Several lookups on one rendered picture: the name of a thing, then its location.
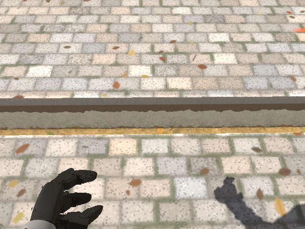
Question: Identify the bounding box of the robot left forearm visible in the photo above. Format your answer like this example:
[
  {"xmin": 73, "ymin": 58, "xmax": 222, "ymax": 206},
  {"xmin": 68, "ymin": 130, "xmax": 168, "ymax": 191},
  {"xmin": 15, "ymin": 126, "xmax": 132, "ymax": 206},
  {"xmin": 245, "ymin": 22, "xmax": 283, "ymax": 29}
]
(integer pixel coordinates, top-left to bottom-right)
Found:
[{"xmin": 22, "ymin": 219, "xmax": 56, "ymax": 229}]

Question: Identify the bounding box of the left robot hand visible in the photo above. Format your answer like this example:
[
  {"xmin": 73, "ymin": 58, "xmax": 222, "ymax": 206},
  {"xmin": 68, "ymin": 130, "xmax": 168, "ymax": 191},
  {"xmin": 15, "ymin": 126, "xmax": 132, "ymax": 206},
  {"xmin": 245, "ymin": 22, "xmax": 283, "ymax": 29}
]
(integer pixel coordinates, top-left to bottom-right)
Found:
[{"xmin": 30, "ymin": 168, "xmax": 103, "ymax": 229}]

